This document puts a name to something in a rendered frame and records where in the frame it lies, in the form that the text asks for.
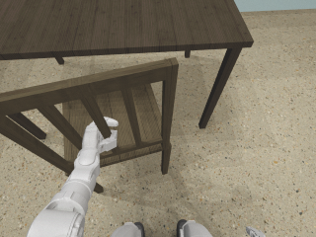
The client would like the left robot foot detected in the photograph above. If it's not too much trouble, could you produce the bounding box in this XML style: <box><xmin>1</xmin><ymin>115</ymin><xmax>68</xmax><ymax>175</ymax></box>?
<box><xmin>134</xmin><ymin>222</ymin><xmax>145</xmax><ymax>237</ymax></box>

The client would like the robot left upper arm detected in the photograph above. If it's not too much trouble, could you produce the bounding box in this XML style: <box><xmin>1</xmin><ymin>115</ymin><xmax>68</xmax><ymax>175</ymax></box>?
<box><xmin>29</xmin><ymin>209</ymin><xmax>85</xmax><ymax>237</ymax></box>

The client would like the robot left shin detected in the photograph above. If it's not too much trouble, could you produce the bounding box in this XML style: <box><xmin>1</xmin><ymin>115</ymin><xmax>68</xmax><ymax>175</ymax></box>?
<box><xmin>124</xmin><ymin>222</ymin><xmax>137</xmax><ymax>228</ymax></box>

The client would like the table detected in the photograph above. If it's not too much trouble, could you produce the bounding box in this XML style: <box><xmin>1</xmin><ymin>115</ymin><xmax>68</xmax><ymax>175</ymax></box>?
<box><xmin>0</xmin><ymin>0</ymin><xmax>254</xmax><ymax>140</ymax></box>

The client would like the robot left forearm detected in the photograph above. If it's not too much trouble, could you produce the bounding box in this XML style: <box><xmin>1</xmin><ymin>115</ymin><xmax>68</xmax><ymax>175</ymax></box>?
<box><xmin>26</xmin><ymin>147</ymin><xmax>101</xmax><ymax>237</ymax></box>

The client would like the chair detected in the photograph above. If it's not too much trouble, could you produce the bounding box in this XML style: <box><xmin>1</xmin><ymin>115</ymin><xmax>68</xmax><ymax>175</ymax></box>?
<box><xmin>0</xmin><ymin>57</ymin><xmax>179</xmax><ymax>194</ymax></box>

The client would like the left robot hand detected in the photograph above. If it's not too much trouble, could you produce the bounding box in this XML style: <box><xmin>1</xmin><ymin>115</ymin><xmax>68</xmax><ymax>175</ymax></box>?
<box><xmin>82</xmin><ymin>117</ymin><xmax>119</xmax><ymax>153</ymax></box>

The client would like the right robot hand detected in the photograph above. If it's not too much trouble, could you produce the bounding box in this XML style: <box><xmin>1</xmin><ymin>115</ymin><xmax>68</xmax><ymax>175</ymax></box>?
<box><xmin>246</xmin><ymin>226</ymin><xmax>266</xmax><ymax>237</ymax></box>

